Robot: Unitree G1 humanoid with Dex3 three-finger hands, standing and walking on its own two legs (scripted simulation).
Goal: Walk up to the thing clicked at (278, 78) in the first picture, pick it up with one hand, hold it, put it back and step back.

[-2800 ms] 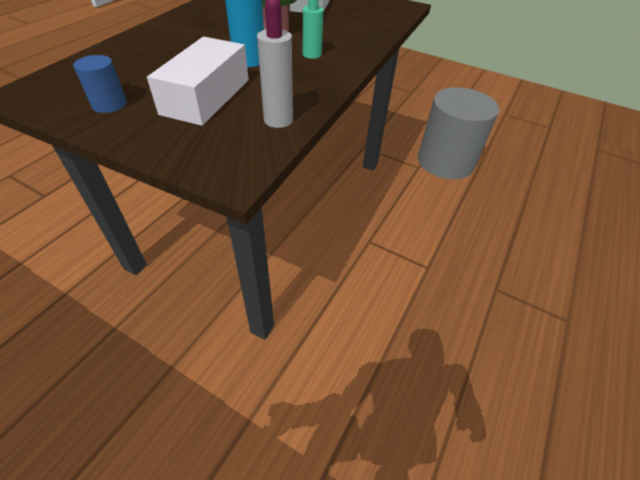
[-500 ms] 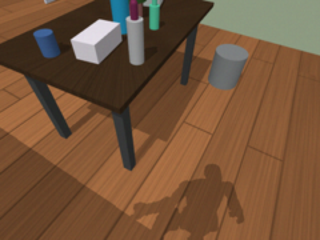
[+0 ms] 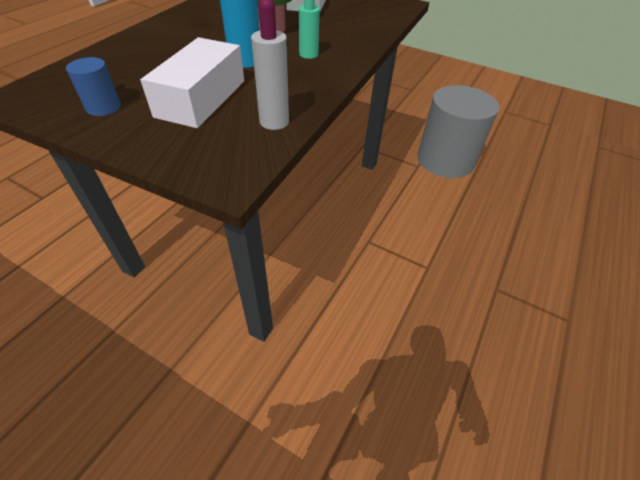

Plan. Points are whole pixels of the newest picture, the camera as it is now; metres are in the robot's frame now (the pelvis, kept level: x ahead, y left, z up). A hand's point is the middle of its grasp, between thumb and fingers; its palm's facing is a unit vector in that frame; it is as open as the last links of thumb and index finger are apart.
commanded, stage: stand
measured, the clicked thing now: (270, 66) +0.86 +0.12 +0.09
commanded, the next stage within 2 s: walk up in 0.92 s
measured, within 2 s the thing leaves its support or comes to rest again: neither
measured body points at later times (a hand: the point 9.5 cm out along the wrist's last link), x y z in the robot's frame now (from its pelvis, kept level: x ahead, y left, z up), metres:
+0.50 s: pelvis +0.00 +0.00 +0.00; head +0.01 +0.00 +0.45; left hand +0.08 +0.30 -0.13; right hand +0.08 -0.30 -0.13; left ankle -0.01 +0.13 -0.75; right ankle -0.01 -0.12 -0.75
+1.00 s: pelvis +0.00 +0.01 +0.00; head +0.01 +0.00 +0.44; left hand +0.07 +0.31 -0.13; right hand +0.08 -0.31 -0.13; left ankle -0.02 +0.13 -0.73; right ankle -0.01 -0.12 -0.75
